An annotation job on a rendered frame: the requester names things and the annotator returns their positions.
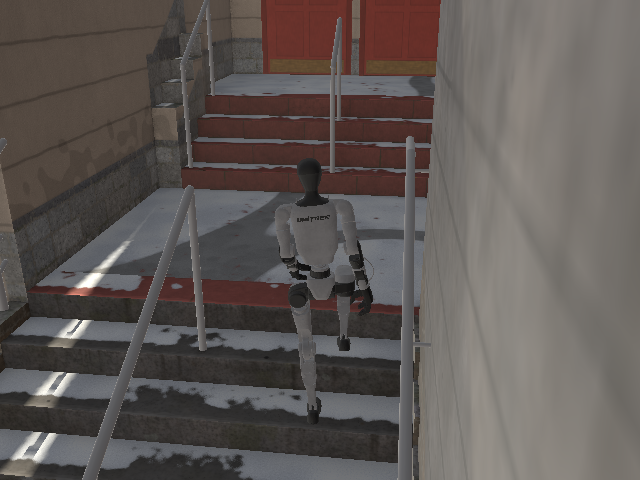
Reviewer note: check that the right robot foot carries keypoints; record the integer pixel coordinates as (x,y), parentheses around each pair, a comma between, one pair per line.
(343,344)

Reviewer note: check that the robot left upper arm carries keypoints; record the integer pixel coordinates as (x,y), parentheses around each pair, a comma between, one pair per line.
(282,215)

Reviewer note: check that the robot right upper arm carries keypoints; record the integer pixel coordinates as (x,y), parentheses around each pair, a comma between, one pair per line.
(345,208)

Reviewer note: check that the left robot foot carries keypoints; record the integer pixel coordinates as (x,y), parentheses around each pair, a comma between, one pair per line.
(313,415)

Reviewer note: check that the right robot hand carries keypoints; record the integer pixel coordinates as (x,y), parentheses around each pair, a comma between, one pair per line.
(366,303)

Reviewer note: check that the left robot forearm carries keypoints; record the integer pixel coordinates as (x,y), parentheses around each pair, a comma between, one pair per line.
(291,263)

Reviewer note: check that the right robot forearm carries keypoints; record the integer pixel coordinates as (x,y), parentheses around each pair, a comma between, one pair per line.
(358,269)

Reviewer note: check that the robot foot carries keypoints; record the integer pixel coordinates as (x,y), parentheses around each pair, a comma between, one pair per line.
(313,415)
(343,344)

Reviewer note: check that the left robot hand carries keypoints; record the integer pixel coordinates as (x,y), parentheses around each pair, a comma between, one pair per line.
(301,267)

